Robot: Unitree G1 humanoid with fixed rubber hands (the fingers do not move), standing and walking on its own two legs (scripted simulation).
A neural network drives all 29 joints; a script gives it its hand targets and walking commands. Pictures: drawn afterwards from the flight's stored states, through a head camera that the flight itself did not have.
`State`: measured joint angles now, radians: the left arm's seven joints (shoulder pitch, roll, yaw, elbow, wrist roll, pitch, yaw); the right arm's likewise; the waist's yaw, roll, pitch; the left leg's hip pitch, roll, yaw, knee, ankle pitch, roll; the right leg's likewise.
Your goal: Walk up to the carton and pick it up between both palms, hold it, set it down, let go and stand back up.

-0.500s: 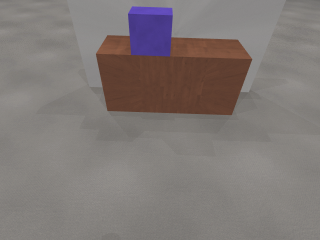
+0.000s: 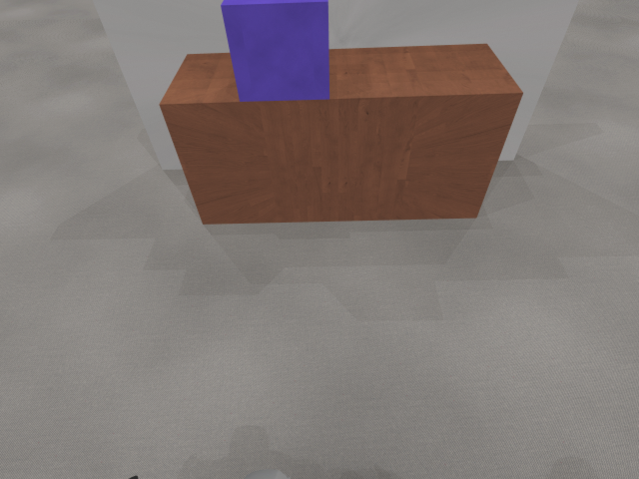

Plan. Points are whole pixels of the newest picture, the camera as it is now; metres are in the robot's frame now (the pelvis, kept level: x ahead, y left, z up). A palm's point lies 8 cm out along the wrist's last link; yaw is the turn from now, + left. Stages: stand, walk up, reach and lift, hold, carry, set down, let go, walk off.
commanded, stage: walk up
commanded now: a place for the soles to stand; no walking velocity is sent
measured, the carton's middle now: (282, 43) +1.39 +0.14 -0.02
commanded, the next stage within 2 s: none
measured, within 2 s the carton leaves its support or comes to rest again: neither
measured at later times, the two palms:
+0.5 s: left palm (145, 326) +0.38 +0.30 -0.07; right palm (507, 427) +0.22 -0.23 -0.08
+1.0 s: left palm (131, 300) +0.45 +0.36 -0.11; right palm (415, 223) +0.60 -0.17 -0.07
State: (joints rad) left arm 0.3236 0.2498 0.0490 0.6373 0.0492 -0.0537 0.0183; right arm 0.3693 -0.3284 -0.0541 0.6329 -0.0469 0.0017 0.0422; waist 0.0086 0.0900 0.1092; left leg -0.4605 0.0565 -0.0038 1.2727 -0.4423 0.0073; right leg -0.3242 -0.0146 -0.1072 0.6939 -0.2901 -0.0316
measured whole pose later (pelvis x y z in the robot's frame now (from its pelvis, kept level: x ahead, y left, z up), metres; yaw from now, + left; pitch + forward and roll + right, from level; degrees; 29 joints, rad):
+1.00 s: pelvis +0.44 +0.08 -0.01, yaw +0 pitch -3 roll +0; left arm 0.45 0.31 0.05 0.67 0.05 -0.05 0.00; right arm 0.24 -0.29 -0.05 0.56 -0.05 -0.05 0.05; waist 0.07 -0.01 0.08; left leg -0.46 0.06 0.06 0.73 -0.19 0.01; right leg -0.21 -0.13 -0.05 0.81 -0.51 0.01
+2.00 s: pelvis +0.81 +0.14 +0.01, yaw -4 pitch -3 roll +1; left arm 0.29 0.29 0.05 0.57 0.03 -0.02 -0.03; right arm 0.40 -0.31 -0.04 0.68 -0.04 -0.03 0.00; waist -0.06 -0.04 0.08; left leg -0.25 0.05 0.13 0.65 -0.34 0.01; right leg -0.50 -0.06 -0.03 0.88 -0.37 0.00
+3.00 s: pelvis +0.90 +0.15 +0.02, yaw -1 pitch -2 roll +0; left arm 0.22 0.28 0.00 0.68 0.00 0.00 -0.01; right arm 0.27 -0.28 -0.01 0.62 0.01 0.00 0.02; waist 0.00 0.00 0.04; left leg -0.20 -0.01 0.02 0.55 -0.33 0.01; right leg -0.26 -0.09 -0.08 0.55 -0.25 0.04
